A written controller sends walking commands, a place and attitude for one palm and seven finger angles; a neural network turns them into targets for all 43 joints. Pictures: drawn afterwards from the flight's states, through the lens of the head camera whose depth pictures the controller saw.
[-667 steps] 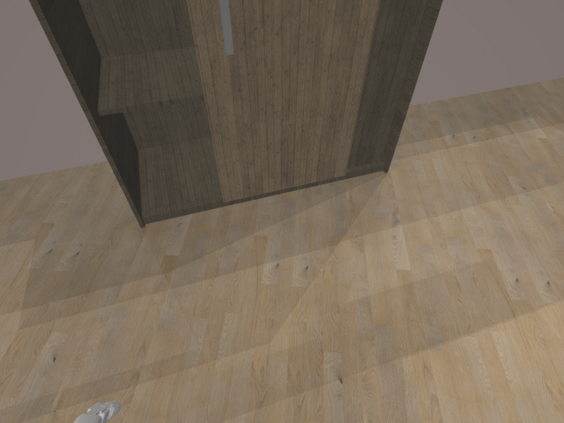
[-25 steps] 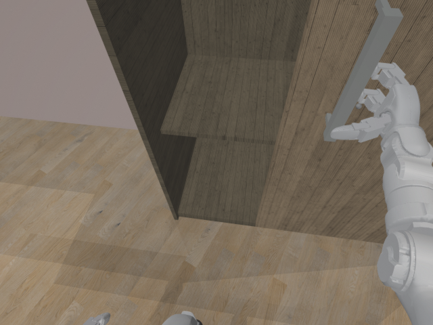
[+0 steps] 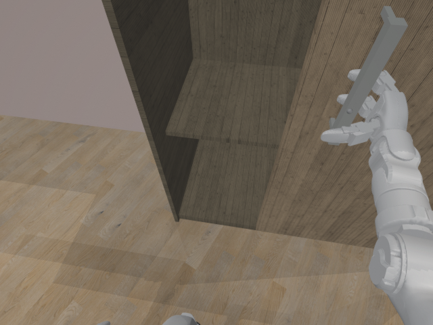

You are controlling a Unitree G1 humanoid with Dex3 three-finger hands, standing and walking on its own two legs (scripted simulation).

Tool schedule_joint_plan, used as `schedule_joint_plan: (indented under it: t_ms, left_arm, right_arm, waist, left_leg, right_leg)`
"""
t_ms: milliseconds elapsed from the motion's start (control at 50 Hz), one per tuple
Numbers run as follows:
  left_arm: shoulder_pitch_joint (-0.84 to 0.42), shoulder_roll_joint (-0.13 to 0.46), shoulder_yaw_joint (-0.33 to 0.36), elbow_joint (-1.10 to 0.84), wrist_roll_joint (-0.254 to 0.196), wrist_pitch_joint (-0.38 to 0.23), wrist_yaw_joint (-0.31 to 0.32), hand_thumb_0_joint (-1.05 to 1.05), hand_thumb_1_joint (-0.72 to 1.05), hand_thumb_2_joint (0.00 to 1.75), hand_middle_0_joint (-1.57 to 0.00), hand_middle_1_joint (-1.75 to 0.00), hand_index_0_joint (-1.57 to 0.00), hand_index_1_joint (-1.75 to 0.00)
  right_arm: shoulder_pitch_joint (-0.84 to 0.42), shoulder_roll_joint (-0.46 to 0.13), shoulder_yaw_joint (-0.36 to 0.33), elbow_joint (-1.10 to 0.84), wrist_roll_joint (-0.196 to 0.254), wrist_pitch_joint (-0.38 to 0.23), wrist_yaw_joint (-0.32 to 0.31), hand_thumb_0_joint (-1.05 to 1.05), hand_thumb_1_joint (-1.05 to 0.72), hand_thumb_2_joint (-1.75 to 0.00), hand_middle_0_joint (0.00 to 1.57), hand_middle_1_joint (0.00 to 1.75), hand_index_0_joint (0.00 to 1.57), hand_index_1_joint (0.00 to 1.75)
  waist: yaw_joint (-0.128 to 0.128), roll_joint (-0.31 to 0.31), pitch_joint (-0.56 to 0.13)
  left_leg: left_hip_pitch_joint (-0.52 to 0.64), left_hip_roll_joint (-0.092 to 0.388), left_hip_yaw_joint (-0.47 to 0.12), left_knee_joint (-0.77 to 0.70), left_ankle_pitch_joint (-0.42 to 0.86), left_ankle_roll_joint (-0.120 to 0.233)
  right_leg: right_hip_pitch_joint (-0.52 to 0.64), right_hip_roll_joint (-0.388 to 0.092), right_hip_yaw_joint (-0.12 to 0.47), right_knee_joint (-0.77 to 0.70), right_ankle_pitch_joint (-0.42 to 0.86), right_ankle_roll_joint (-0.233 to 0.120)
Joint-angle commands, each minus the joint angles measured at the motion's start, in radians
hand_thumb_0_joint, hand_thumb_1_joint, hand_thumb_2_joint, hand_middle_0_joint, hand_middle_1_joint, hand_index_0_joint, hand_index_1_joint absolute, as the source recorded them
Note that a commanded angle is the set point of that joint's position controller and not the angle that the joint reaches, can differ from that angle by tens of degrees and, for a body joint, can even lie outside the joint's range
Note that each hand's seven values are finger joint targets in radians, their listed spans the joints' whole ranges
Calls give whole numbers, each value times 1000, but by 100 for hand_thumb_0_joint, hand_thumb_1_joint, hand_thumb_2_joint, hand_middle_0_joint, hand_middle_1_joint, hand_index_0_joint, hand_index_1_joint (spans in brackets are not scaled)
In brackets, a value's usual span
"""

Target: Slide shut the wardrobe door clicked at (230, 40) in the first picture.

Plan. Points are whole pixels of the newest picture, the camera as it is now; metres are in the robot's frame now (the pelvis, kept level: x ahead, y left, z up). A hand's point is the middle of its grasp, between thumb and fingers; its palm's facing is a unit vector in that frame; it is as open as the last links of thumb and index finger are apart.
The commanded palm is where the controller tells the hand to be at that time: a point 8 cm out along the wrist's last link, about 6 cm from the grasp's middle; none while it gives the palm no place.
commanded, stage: slide the fingers in behind the handle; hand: right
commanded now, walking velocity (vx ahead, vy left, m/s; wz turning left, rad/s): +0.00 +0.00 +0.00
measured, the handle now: (356, 86) +0.55 -0.17 +0.15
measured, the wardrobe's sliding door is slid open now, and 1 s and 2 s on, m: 0.37 0.37 0.37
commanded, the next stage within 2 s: grip the handle and tug to test in 0.62 s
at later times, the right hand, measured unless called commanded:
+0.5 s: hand (345, 109) +0.49 -0.14 +0.14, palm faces +0.01 +1.00 -0.01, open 14.1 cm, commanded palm +0.47 -0.19 +0.14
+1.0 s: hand (342, 106) +0.50 -0.14 +0.14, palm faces +0.01 +1.00 -0.01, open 12.1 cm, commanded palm +0.48 -0.19 +0.14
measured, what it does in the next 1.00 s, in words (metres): stands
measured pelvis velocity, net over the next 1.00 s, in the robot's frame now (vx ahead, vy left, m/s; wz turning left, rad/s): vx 0.00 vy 0.00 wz -0.01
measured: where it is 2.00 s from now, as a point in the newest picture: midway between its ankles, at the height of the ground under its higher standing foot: outside the picture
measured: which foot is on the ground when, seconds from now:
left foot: down 0.00-1.00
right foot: down 0.00-1.00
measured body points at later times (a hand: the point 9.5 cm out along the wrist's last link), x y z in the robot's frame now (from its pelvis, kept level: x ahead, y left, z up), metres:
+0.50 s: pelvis +0.00 +0.00 +0.00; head +0.06 -0.01 +0.44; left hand +0.02 +0.26 -0.12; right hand +0.49 -0.20 +0.15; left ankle +0.04 +0.13 -0.72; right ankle -0.02 -0.13 -0.72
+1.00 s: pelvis +0.00 +0.00 +0.00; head +0.07 -0.01 +0.44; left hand +0.03 +0.26 -0.12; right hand +0.50 -0.20 +0.14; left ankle +0.04 +0.13 -0.72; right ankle -0.02 -0.13 -0.72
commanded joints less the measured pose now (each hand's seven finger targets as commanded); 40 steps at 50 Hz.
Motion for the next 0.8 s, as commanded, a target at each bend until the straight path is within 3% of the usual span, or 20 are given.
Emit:
schedule_joint_plan:
  t_ms: [0,20,60,80,100,140,180,220,260,340,420,520,560,600,660,700,780]
  left_arm:
    - [78,154,54,-77,2,-40,9,0,90,90,-20,-30,-20,-30]
    - [78,151,54,-77,2,-44,8,0,90,90,-20,-30,-20,-30]
    - [82,154,58,-73,3,-46,8,0,90,90,-20,-30,-20,-30]
    - [79,150,53,-70,1,-48,6,0,90,90,-20,-30,-20,-30]
    - [87,154,55,-65,2,-50,7,0,90,90,-20,-30,-20,-30]
    - [91,158,59,-61,4,-52,7,0,90,90,-20,-30,-20,-30]
    - [90,155,57,-59,5,-55,4,0,90,90,-20,-30,-20,-30]
    - [94,159,57,-57,6,-53,4,0,90,90,-20,-30,-20,-30]
    - [97,158,57,-57,9,-53,2,0,90,90,-20,-30,-20,-30]
    - [98,159,57,-60,7,-52,4,0,90,90,-20,-30,-20,-30]
    - [99,156,54,-58,8,-54,3,0,90,90,-20,-30,-20,-30]
    - [108,160,56,-49,11,-55,1,0,90,90,-20,-30,-20,-30]
    - [113,161,57,-48,12,-54,2,0,90,90,-20,-30,-20,-30]
    - [112,157,56,-49,12,-57,0,0,90,90,-20,-30,-20,-30]
    - [114,157,57,-46,12,-55,-1,0,90,90,-20,-30,-20,-30]
    - [117,159,57,-46,14,-56,-3,0,90,90,-20,-30,-20,-30]
    - [116,156,56,-48,13,-53,-4,0,90,90,-20,-30,-20,-30]
  right_arm:
    - [-524,-205,-13,-214,10,-83,5,0,50,-30,30,120,30,120]
    - [-522,-179,6,-220,10,-84,7,0,50,-30,30,120,30,120]
    - [-531,-192,-4,-228,11,-90,4,0,50,-30,30,120,30,120]
    - [-551,-152,34,-218,11,-87,6,0,50,-30,30,120,30,120]
    - [-555,-160,24,-195,10,-85,3,0,50,-30,30,120,30,120]
    - [-584,-167,23,-219,5,-91,-3,0,50,-30,30,120,30,120]
    - [-561,-150,27,-195,10,-88,-7,0,50,-30,30,120,30,120]
    - [-569,-178,4,-181,7,-85,-14,0,50,-30,30,120,30,120]
    - [-561,-190,0,-188,-6,-91,-18,0,50,-30,30,120,30,120]
    - [-569,-173,11,-172,-3,-90,-14,0,50,-30,30,120,30,120]
    - [-604,-157,29,-185,-5,-93,-19,0,50,-30,30,120,30,120]
    - [-618,-142,37,-156,-6,-89,-26,0,50,-30,30,120,30,120]
    - [-608,-163,18,-147,-8,-90,-29,0,50,-30,30,120,30,120]
    - [-620,-126,47,-156,-7,-91,-25,0,50,-30,30,120,30,120]
    - [-632,-126,53,-166,-9,-96,-27,0,50,-30,30,120,30,120]
    - [-612,-134,40,-155,-9,-96,-28,0,50,-30,30,120,30,120]
    - [-609,-109,59,-154,-7,-91,-27,0,31,-38,32,123,32,123]
  waist:
    - [8,-16,-374]
    - [11,-21,-379]
    - [9,-36,-398]
    - [20,-38,-368]
    - [24,0,-356]
    - [25,-37,-386]
    - [18,-31,-391]
    - [19,-8,-379]
    - [14,-30,-391]
    - [22,-1,-366]
    - [27,-46,-379]
    - [39,-21,-368]
    - [32,-20,-385]
    - [38,-19,-381]
    - [39,-51,-394]
    - [32,-31,-393]
    - [36,-30,-384]
  left_leg:
    - [267,-36,-11,-54,230,21]
    - [261,-37,-8,-51,239,21]
    - [259,-36,-9,-50,245,21]
    - [241,-36,-6,-53,230,21]
    - [235,-38,-2,-54,213,20]
    - [223,-38,-3,-50,211,22]
    - [225,-38,-2,-50,218,23]
    - [230,-37,-3,-51,213,20]
    - [236,-35,-6,-48,230,21]
    - [220,-38,-3,-52,211,22]
    - [201,-37,3,-45,208,24]
    - [179,-38,6,-44,202,22]
    - [188,-37,6,-41,207,23]
    - [183,-37,7,-42,214,21]
    - [178,-37,6,-38,221,22]
    - [182,-38,9,-35,224,24]
    - [181,-39,8,-37,231,23]
  right_leg:
    - [68,66,-3,-90,205,-31]
    - [79,65,-2,-89,216,-30]
    - [90,65,-2,-84,227,-29]
    - [82,66,-1,-86,212,-28]
    - [72,64,6,-89,198,-29]
    - [103,65,8,-87,208,-28]
    - [101,65,9,-84,217,-27]
    - [80,66,7,-86,206,-28]
    - [84,66,5,-84,222,-29]
    - [81,64,7,-86,208,-30]
    - [103,63,15,-86,216,-23]
    - [101,61,20,-80,217,-24]
    - [102,62,22,-79,224,-24]
    - [107,61,19,-78,228,-24]
    - [120,62,20,-75,240,-21]
    - [116,62,23,-73,247,-21]
    - [114,63,21,-72,253,-23]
